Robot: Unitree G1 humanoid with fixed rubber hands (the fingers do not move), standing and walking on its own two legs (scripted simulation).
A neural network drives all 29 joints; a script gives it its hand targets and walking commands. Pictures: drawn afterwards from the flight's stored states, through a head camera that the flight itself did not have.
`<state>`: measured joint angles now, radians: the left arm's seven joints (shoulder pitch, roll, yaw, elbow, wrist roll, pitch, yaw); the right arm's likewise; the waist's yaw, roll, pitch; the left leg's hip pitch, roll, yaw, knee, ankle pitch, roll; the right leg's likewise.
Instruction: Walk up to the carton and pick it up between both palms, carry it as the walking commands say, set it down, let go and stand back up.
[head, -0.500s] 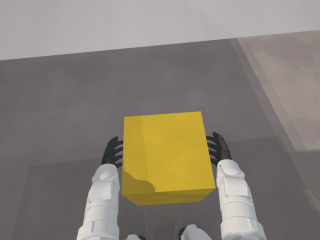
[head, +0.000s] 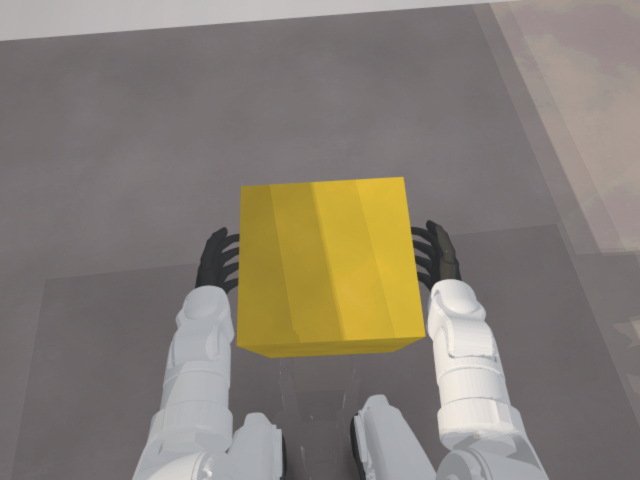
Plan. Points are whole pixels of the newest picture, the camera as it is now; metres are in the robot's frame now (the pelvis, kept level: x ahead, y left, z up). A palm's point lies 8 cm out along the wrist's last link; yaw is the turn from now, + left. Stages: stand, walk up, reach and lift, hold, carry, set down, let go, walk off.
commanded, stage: set down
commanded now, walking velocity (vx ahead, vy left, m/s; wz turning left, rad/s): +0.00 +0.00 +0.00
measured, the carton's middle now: (327, 280) +0.39 -0.04 -0.13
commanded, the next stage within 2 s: none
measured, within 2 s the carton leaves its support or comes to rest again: neither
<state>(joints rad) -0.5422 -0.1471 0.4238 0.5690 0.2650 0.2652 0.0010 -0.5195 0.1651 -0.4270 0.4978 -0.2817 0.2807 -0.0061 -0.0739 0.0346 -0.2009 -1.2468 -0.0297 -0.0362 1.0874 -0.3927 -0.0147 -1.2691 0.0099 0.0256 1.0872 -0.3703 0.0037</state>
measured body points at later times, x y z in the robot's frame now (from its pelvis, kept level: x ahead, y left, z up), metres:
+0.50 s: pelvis -0.01 +0.01 -0.08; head +0.18 -0.01 +0.33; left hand +0.41 +0.11 -0.16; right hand +0.39 -0.19 -0.15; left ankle +0.05 +0.13 -0.64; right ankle +0.06 -0.12 -0.64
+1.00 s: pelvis -0.03 +0.01 -0.15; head +0.21 -0.02 +0.23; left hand +0.43 +0.11 -0.25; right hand +0.41 -0.20 -0.24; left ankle +0.05 +0.13 -0.64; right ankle +0.06 -0.12 -0.64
